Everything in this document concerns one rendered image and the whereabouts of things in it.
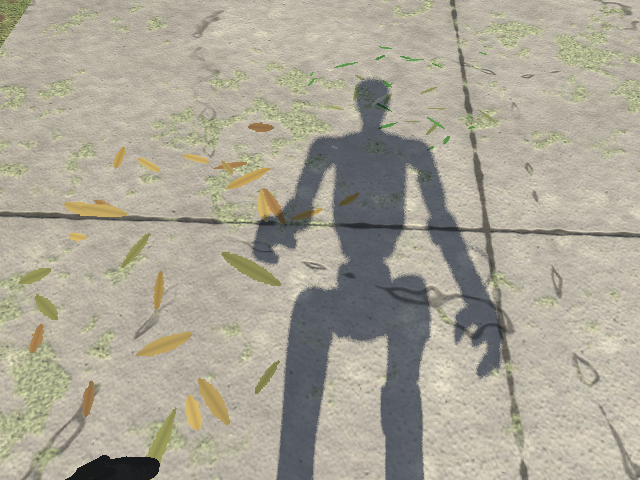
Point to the robot left hand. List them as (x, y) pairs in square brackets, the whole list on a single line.
[(124, 468)]

